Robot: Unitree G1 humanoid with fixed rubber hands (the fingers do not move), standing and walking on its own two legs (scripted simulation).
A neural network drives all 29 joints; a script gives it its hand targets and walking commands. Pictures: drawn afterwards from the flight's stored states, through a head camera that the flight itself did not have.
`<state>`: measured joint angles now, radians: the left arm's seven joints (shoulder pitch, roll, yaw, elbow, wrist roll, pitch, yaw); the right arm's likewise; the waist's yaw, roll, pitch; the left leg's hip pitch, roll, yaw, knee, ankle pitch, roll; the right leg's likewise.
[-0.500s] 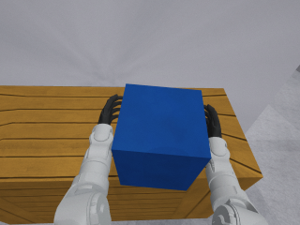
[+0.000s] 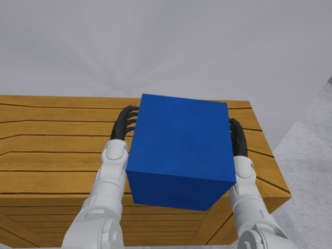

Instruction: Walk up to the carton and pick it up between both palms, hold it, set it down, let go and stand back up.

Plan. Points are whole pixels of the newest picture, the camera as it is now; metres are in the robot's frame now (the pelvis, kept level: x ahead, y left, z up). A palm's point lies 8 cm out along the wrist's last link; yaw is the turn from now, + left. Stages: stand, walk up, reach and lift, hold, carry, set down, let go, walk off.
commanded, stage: reach and lift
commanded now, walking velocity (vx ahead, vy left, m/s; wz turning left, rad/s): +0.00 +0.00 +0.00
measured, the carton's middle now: (176, 157) +0.36 -0.02 +0.02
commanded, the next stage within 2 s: none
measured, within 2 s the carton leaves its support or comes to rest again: neither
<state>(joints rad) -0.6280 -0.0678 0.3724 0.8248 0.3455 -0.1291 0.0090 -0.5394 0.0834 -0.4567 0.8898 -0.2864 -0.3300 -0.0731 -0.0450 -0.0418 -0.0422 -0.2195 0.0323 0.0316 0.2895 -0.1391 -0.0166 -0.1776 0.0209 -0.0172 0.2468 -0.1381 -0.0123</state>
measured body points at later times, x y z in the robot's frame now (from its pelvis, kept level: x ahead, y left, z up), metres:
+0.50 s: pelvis -0.01 -0.01 +0.00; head -0.02 +0.02 +0.45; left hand +0.39 +0.13 +0.11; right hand +0.37 -0.17 +0.09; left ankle +0.00 +0.12 -0.75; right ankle -0.01 -0.11 -0.75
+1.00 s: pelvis -0.01 +0.02 +0.00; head -0.01 +0.04 +0.45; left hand +0.37 +0.16 +0.14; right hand +0.36 -0.15 +0.11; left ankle +0.00 +0.12 -0.75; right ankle -0.01 -0.11 -0.75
